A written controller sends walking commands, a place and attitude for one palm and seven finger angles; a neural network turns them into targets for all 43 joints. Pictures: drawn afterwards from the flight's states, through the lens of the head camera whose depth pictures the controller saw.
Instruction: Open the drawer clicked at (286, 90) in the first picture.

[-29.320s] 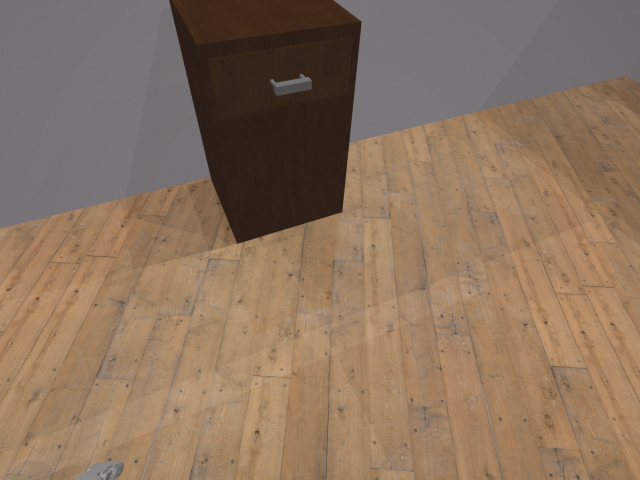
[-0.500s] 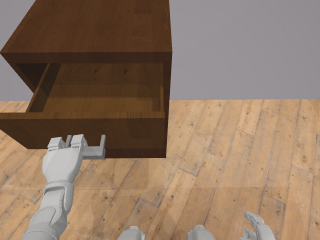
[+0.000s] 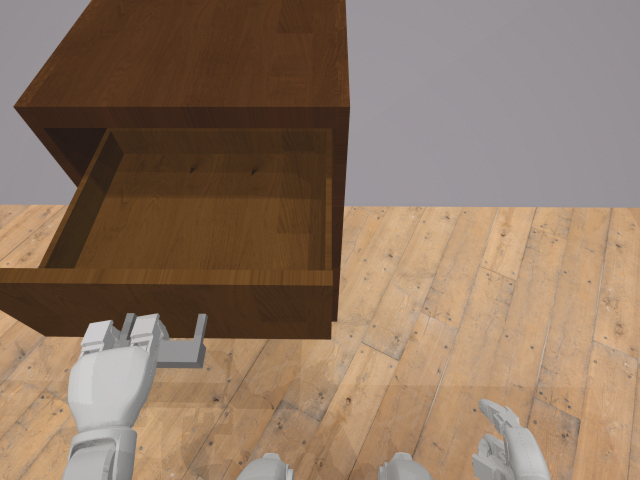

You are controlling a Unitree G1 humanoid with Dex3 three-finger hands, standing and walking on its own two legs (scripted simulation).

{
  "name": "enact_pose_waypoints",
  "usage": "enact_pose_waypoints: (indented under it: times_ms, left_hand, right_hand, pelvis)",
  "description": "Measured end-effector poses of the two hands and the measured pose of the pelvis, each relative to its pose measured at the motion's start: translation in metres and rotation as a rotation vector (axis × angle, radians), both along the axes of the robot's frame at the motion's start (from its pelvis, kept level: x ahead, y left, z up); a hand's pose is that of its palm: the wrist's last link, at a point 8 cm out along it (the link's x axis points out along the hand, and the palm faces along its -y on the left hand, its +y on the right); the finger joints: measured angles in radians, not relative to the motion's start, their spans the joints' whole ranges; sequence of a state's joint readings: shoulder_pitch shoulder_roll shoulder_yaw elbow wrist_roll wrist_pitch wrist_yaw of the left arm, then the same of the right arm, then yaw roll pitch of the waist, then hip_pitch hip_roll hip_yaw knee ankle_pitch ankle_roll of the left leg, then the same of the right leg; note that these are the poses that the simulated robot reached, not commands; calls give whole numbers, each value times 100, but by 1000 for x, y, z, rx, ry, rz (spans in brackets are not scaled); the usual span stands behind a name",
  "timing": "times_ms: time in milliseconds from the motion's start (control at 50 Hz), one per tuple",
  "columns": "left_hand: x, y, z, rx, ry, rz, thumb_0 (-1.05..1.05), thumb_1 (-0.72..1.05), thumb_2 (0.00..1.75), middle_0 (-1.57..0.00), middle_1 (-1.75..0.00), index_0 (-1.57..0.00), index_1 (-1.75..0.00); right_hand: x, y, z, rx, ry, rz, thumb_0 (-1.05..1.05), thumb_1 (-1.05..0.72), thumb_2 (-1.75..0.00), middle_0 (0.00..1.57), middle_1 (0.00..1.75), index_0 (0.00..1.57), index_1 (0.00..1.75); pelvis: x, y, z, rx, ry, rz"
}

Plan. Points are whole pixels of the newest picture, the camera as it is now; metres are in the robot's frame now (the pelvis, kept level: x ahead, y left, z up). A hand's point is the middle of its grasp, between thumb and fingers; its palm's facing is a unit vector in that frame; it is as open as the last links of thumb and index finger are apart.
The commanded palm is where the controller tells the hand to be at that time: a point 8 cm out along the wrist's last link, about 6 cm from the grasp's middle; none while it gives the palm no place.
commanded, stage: pull the drawer open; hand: left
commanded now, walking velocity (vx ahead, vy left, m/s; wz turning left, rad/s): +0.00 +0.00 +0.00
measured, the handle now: (162, 337) +0.29 +0.24 -0.02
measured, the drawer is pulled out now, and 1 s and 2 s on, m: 0.27 0.30 0.30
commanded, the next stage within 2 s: open the thumb to release the handle in 0.42 s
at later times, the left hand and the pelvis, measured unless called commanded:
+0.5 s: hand (125, 420) +0.19 +0.26 -0.04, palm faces -0.07 -0.05 -1.00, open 6.3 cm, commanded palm +0.17 +0.26 +0.00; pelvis +0.00 +0.00 -0.01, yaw -1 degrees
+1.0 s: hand (119, 415) +0.19 +0.27 -0.04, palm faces -0.04 -0.02 -1.00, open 11.9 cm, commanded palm +0.18 +0.27 +0.00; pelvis -0.01 -0.01 -0.01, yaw +0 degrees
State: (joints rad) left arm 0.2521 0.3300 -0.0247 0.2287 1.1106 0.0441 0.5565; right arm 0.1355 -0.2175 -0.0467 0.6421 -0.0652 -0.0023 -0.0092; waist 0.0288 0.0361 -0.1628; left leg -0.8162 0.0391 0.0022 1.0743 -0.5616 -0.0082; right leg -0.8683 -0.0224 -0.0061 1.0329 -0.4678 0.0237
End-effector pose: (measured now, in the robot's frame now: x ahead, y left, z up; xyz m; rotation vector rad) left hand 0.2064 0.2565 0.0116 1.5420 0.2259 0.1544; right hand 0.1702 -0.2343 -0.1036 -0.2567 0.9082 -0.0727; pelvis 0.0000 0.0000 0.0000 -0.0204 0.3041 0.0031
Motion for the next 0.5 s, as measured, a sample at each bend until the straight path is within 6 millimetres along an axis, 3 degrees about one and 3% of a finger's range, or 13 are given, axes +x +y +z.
enact_pose_waypoints:
  times_ms: [300, 500]
  left_hand:
    - [-33, -2, 1, -17, 12, 10, 3, 68, 74, -28, -129, -35, -135]
    - [-36, -1, 2, -26, 22, -14, 3, 68, 73, -26, -126, -31, -131]
  right_hand:
    - [9, 4, 1, 12, -46, 38, 1, -91, -90, 20, 30, 20, 30]
    - [12, 2, 3, 19, -72, 24, 1, -91, -90, 21, 30, 20, 30]
  pelvis:
    - [-2, -2, -6, 4, -3, -6]
    - [0, -1, -12, 5, 4, -24]
